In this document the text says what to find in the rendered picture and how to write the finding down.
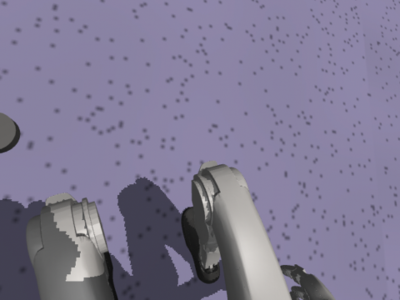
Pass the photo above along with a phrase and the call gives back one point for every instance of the right robot hand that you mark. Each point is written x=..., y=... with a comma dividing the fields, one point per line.
x=311, y=287

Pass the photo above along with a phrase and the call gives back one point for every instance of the tin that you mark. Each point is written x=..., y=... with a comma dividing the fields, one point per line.
x=9, y=133

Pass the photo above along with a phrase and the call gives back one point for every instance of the right robot foot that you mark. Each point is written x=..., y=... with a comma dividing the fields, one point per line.
x=207, y=276

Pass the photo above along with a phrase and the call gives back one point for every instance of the left robot foot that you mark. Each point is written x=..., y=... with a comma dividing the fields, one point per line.
x=110, y=271

